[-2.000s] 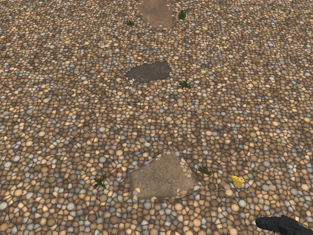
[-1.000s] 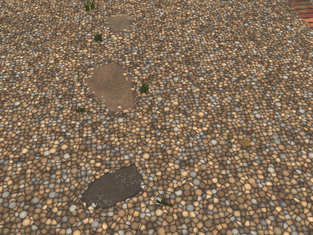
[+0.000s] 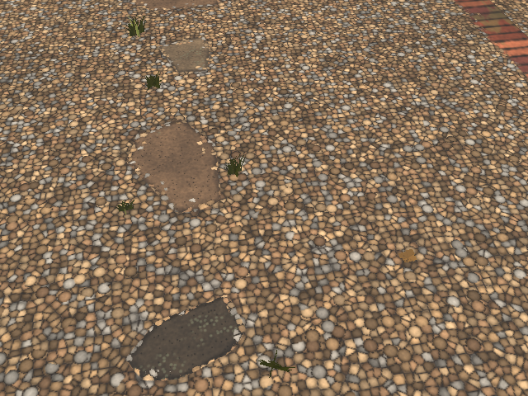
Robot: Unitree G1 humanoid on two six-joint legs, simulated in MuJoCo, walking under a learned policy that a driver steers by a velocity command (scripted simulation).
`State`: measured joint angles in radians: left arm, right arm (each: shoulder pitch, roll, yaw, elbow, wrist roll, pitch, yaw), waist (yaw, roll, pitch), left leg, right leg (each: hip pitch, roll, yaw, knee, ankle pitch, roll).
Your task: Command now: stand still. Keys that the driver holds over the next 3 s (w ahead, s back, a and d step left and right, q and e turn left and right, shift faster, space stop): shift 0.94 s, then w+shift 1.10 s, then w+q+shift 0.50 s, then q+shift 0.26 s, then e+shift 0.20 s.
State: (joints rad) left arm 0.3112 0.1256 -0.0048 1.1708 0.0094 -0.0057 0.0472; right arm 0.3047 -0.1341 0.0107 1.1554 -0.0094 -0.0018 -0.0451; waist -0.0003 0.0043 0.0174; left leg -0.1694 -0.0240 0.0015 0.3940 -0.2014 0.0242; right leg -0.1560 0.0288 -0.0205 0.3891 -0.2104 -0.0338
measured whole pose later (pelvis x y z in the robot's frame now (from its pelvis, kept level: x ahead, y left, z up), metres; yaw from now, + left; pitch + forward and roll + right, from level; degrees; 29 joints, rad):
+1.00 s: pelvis +0.02 -0.01 +0.00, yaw +0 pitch -1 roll +0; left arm 0.35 0.11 0.00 1.16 0.01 -0.01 0.04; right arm 0.35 -0.11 0.00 1.16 -0.01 0.00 -0.04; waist 0.00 0.01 0.01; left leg -0.17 -0.02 -0.01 0.45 -0.31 0.03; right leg -0.15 0.04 -0.02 0.42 -0.29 -0.05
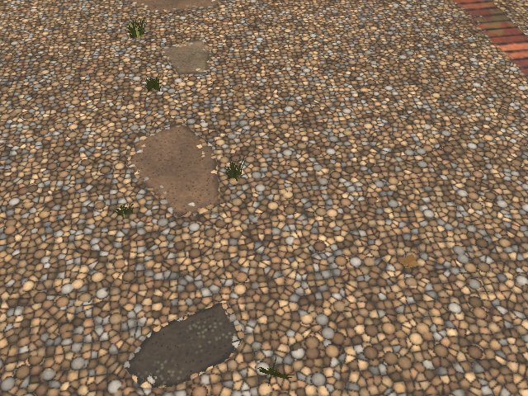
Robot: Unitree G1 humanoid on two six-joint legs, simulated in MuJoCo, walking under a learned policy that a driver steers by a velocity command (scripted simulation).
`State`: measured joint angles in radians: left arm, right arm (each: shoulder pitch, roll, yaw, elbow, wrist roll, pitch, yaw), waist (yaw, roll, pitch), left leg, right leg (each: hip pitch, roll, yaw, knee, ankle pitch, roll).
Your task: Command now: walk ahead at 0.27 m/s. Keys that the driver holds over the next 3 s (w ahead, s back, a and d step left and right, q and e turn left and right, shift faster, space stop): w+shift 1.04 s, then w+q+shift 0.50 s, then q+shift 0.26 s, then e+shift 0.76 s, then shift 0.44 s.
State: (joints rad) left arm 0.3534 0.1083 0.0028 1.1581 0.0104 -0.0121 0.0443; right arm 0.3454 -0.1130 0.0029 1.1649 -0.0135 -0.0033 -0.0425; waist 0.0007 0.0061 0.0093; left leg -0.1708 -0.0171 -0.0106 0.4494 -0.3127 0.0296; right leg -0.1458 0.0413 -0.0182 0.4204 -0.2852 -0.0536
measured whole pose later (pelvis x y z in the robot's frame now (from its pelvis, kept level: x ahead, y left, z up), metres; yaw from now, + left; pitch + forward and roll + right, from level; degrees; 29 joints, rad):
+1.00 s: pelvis +0.61 +0.02 -0.01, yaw +0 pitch +1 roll -2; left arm 0.51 0.21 0.06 1.06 0.01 -0.12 -0.02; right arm 0.09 -0.22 -0.04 0.83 -0.04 -0.07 0.05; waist 0.05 0.03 0.00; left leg -0.76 0.16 0.00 1.01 -0.04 0.07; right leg 0.02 0.12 -0.10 0.25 -0.28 -0.10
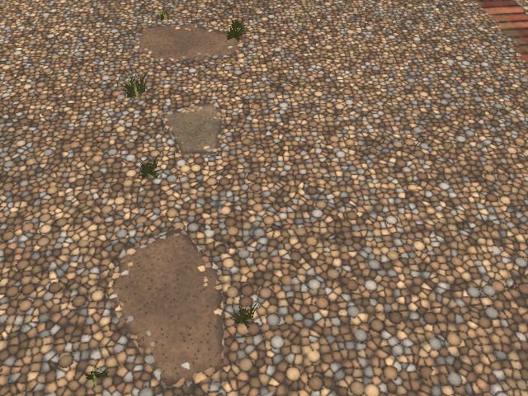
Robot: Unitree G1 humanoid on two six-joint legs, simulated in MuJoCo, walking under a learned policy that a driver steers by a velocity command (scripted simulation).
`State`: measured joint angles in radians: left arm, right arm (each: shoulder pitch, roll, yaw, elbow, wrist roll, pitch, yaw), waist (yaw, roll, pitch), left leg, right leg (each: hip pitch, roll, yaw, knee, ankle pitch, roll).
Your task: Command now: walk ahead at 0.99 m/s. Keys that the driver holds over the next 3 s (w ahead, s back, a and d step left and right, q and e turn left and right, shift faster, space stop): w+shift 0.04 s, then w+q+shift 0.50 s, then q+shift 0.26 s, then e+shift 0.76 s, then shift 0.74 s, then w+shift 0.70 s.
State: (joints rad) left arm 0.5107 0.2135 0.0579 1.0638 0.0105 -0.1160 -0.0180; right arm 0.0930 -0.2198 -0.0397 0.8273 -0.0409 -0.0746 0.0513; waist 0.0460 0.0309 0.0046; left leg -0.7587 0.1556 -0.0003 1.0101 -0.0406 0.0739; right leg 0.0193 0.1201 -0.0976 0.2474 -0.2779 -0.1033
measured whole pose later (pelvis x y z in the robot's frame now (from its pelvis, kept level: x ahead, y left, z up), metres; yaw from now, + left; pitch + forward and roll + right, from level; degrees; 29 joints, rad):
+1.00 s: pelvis +0.83 +0.13 +0.00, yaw +36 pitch +1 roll -2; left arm 0.43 0.30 0.05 0.86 0.00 -0.07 -0.02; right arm 0.00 -0.29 -0.03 0.65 -0.05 -0.01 0.05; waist 0.11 0.02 0.06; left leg -0.50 -0.01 -0.02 0.57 -0.01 0.05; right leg -0.11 -0.06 -0.18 0.43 -0.32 0.03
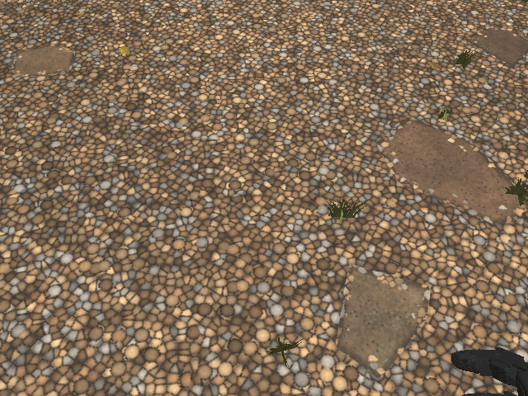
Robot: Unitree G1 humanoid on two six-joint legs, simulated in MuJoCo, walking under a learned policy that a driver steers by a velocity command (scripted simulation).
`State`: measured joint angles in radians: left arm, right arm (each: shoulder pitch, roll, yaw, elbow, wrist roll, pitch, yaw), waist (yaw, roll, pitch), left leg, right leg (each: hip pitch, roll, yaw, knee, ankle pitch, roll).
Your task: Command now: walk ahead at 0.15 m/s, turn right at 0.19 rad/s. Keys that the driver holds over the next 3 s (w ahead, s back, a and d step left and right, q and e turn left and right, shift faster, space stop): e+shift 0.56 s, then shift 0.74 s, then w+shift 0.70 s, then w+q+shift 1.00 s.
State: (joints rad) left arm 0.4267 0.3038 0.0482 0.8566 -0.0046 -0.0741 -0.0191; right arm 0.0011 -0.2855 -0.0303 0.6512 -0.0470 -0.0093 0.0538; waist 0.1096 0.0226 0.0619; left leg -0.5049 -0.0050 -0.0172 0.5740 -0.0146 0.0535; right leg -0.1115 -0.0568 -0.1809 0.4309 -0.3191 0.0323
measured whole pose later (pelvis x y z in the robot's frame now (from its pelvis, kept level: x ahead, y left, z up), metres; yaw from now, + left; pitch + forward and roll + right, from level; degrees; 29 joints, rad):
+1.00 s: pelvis +0.05 -0.02 +0.00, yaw -36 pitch +0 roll +0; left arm 0.22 0.28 0.04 0.70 0.01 0.05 0.00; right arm 0.21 -0.25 -0.01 0.72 -0.02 0.02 -0.02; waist 0.00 -0.05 0.04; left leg -0.23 -0.03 -0.01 0.48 -0.24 0.04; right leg -0.30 0.13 0.15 0.65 -0.42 -0.03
